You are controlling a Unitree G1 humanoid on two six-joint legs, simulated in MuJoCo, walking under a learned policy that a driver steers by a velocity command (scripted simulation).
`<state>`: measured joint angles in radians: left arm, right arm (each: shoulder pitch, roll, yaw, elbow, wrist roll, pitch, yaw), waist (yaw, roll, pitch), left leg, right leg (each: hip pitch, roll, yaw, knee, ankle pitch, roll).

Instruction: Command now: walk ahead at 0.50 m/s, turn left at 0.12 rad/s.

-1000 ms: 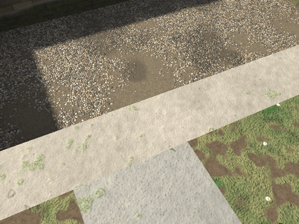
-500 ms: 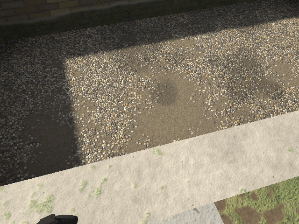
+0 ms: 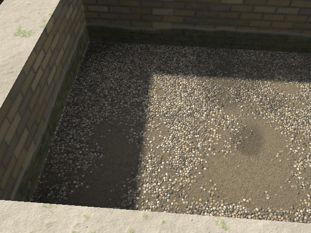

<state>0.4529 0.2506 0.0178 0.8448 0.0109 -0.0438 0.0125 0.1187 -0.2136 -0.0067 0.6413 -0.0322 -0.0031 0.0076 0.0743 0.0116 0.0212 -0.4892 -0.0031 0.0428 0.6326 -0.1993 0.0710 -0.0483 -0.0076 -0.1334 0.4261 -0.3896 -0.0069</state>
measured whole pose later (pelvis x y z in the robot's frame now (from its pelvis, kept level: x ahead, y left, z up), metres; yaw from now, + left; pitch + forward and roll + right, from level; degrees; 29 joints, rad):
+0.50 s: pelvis +0.20 +0.01 +0.00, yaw +0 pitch +0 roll +1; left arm 0.14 0.21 0.02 0.69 0.02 0.02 0.00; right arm 0.51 -0.22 -0.02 0.82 0.00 -0.02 -0.03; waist -0.06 -0.03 0.00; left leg -0.07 -0.08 0.05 0.45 -0.39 0.08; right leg -0.61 -0.04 -0.02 0.73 -0.10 -0.05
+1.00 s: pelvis +0.30 +0.00 -0.01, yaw +0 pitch -2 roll -1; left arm 0.17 0.20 -0.03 0.66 0.01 0.05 0.00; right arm 0.12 -0.16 0.04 0.65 -0.05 0.08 -0.02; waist 0.02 -0.01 0.00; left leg -0.34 -0.04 -0.05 0.62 -0.25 0.02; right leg -0.32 0.05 -0.06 0.59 -0.24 -0.06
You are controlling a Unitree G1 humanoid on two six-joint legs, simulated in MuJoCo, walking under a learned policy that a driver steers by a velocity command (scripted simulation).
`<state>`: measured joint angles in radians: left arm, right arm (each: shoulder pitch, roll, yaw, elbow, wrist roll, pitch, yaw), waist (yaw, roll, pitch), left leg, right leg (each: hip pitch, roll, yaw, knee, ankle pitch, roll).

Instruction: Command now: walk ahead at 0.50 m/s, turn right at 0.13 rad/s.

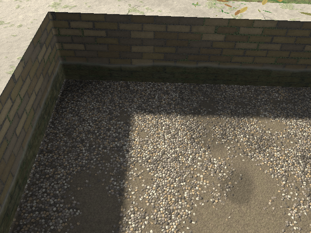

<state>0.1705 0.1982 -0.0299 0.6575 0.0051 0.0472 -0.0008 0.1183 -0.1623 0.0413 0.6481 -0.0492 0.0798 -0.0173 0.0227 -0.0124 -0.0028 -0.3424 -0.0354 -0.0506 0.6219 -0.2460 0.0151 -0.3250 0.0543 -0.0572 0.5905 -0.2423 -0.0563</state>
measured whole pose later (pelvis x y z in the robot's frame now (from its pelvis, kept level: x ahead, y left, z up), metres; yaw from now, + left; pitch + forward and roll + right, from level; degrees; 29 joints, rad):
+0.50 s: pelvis +0.05 +0.01 -0.01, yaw -12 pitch -2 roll +1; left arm 0.09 0.20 -0.01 0.58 -0.01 0.10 0.01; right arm 0.13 -0.19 0.03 0.57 -0.03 0.02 -0.01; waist 0.01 0.00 0.00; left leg -0.24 0.01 0.16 0.67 -0.39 0.04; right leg -0.33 0.12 0.17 0.72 -0.34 -0.04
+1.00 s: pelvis +0.02 +0.00 -0.02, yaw -24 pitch -1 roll +2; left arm 0.11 0.21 0.01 0.59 -0.02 0.10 0.01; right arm 0.14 -0.21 -0.02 0.61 -0.02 0.05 -0.01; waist 0.02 0.01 0.01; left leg -0.28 0.10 0.28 0.79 -0.47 0.01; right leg -0.45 0.14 0.08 0.82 -0.33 -0.11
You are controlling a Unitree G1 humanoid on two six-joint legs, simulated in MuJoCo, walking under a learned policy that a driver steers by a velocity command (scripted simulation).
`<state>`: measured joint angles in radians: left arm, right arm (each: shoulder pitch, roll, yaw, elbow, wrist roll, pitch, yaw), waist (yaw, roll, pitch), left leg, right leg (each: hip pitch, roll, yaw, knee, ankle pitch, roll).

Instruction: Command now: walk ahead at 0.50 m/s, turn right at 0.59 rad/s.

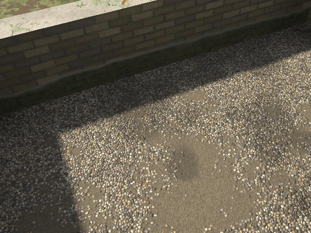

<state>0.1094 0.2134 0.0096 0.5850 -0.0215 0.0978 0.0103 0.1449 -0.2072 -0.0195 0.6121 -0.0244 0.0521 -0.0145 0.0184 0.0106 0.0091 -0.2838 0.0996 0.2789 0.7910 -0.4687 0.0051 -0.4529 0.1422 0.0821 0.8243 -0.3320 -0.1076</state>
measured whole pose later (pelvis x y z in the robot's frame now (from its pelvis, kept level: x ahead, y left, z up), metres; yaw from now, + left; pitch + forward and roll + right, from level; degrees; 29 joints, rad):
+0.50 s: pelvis -0.02 -0.04 +0.03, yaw -17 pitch +0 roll +0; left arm 0.07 0.27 0.03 0.59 0.00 0.07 -0.03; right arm 0.24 -0.22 -0.01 0.64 -0.01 -0.01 0.02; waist -0.02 -0.03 -0.02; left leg -0.21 0.01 0.02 0.57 -0.35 0.00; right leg -0.51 0.06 0.13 0.79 -0.22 0.02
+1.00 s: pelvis +0.02 -0.11 +0.01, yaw -6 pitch +1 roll +0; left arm 0.25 0.28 0.03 0.64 0.02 0.03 0.04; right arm 0.14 -0.22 -0.01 0.58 -0.01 0.04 0.03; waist 0.03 -0.06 -0.03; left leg -0.35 -0.08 0.00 0.71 -0.35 0.09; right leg -0.44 0.02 -0.05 0.90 -0.43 -0.02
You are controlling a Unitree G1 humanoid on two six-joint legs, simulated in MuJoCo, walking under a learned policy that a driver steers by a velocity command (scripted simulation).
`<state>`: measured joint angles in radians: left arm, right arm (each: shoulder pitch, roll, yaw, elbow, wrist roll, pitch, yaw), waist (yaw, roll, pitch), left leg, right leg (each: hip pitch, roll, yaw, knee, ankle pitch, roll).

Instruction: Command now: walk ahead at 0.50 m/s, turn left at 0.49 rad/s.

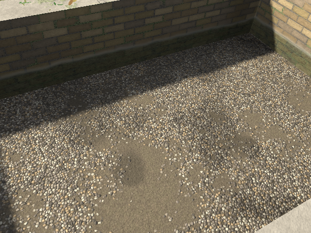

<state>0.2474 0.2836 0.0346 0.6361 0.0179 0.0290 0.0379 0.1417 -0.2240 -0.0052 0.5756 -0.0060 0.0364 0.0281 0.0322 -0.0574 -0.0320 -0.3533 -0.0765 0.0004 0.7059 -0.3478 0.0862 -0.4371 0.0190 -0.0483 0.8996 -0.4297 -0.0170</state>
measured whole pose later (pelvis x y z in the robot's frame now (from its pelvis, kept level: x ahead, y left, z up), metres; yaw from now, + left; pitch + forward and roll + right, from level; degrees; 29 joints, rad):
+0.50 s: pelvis +0.03 -0.06 +0.01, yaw +17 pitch +0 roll +0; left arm 0.19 0.21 -0.01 0.61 0.03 0.00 0.04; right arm 0.10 -0.30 -0.05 0.55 0.00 0.10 0.01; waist 0.00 0.02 0.01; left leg -0.53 -0.09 -0.10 1.15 -0.42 -0.03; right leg -0.41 -0.03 -0.05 0.63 -0.23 0.00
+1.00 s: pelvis +0.03 -0.07 +0.00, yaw +35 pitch +0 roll +0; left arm 0.10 0.20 -0.03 0.56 0.05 0.03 0.02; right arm 0.10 -0.24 -0.01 0.56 0.00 0.10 -0.01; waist -0.02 0.02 0.03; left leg -0.38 -0.12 -0.17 0.79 -0.43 0.02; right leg -0.38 0.02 -0.04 0.65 -0.26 -0.04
